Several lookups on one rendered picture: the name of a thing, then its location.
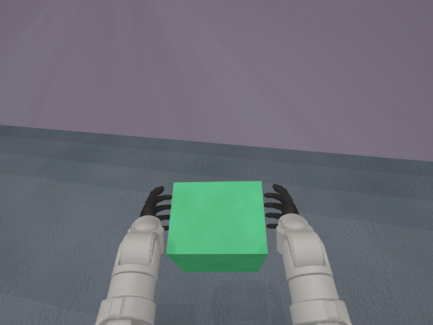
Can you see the robot right hand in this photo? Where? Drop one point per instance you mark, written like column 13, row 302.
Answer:
column 287, row 206

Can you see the right robot forearm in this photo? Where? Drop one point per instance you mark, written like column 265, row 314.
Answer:
column 315, row 300

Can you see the carton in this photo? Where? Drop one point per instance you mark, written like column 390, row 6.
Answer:
column 217, row 226

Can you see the left robot forearm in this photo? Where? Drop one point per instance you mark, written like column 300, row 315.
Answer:
column 130, row 299

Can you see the robot left hand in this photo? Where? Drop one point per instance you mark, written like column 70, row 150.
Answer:
column 150, row 207

